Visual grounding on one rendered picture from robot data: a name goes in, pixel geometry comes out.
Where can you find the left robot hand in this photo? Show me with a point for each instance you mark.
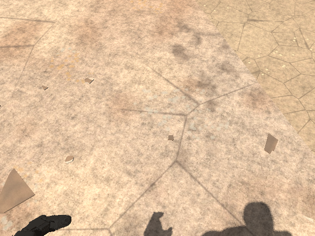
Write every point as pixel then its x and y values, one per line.
pixel 44 224

